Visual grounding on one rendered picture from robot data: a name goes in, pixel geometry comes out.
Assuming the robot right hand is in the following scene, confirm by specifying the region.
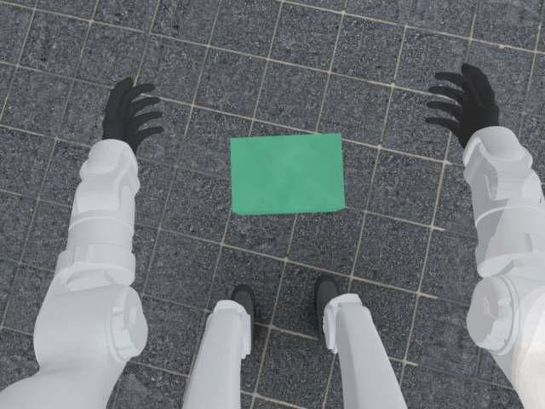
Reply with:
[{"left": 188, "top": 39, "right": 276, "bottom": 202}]
[{"left": 425, "top": 63, "right": 500, "bottom": 149}]

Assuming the robot right foot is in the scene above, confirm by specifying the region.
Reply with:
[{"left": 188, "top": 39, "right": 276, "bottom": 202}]
[{"left": 314, "top": 274, "right": 340, "bottom": 348}]

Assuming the robot left forearm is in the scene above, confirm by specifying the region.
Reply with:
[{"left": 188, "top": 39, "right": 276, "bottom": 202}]
[{"left": 33, "top": 139, "right": 140, "bottom": 365}]

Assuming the robot right forearm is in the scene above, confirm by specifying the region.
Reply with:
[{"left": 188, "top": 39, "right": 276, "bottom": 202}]
[{"left": 462, "top": 126, "right": 545, "bottom": 281}]

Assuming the robot right upper arm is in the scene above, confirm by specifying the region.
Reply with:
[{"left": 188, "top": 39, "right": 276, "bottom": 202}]
[{"left": 466, "top": 274, "right": 545, "bottom": 409}]

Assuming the robot left hand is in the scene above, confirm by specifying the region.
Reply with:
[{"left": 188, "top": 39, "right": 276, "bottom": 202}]
[{"left": 102, "top": 77, "right": 164, "bottom": 155}]

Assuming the robot left upper arm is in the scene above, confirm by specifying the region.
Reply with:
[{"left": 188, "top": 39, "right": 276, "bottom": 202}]
[{"left": 0, "top": 284, "right": 148, "bottom": 409}]

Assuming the carton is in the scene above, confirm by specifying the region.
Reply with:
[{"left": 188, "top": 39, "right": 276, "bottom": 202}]
[{"left": 230, "top": 133, "right": 345, "bottom": 216}]

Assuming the robot right thigh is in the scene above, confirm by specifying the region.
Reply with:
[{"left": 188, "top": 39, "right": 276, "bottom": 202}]
[{"left": 324, "top": 302, "right": 408, "bottom": 409}]

